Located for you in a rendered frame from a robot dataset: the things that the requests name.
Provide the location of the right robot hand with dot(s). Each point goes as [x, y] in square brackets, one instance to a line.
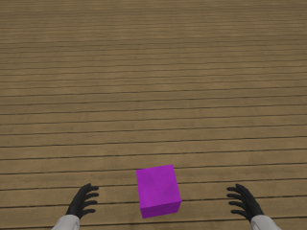
[249, 204]

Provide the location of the left robot hand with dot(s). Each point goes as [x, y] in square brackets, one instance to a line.
[79, 201]

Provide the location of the carton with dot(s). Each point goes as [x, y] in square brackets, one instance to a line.
[158, 191]

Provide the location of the right robot forearm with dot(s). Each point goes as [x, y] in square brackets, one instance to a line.
[262, 222]

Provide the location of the left robot forearm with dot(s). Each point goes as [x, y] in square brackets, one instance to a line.
[67, 222]

